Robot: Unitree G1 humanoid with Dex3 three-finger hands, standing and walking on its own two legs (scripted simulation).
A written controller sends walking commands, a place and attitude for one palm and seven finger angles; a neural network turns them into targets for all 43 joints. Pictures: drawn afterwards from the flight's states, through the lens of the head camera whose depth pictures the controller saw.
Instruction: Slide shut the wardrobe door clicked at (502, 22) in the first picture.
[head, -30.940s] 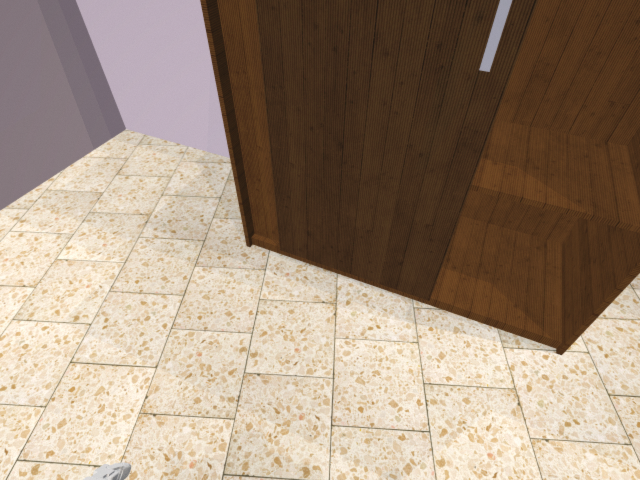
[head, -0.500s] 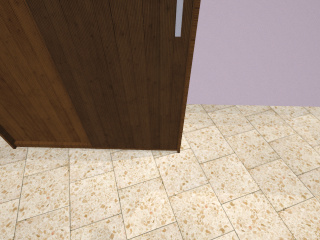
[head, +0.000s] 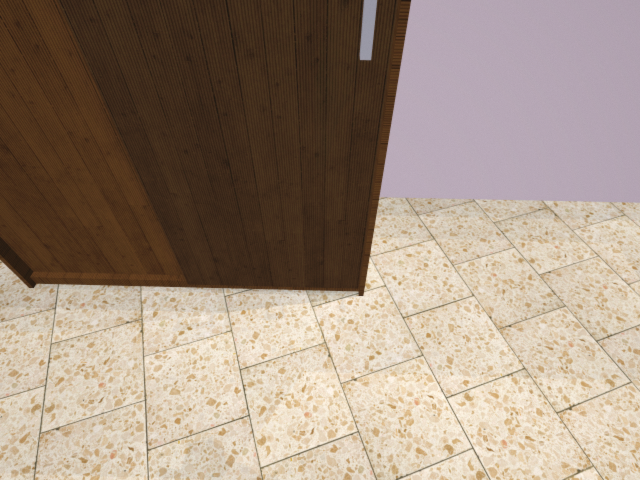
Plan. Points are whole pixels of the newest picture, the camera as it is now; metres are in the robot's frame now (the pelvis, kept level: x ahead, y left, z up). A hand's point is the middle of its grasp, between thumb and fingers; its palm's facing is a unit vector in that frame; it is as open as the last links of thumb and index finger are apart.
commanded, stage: look to check the result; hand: left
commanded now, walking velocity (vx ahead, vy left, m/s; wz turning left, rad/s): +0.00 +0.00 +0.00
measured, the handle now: out of the picture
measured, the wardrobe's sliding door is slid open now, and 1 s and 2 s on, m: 0.00 0.00 0.00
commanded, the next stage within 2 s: stand and wait in 0.38 s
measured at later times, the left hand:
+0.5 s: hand out of the picture +0.01 +0.14 -0.18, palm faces +0.00 -0.99 -0.17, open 7.4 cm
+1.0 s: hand out of the picture +0.04 +0.15 -0.18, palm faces +0.00 -0.98 -0.18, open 7.4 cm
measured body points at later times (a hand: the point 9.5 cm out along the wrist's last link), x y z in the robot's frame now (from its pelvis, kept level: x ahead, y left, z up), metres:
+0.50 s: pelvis +0.02 -0.01 +0.00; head +0.04 -0.02 +0.45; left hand +0.01 +0.20 -0.16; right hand +0.01 -0.23 -0.16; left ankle +0.06 +0.06 -0.74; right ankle +0.01 -0.14 -0.74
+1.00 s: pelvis +0.04 -0.02 +0.00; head +0.06 -0.02 +0.45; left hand +0.05 +0.20 -0.16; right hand +0.04 -0.24 -0.16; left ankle +0.06 +0.06 -0.74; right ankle +0.01 -0.14 -0.74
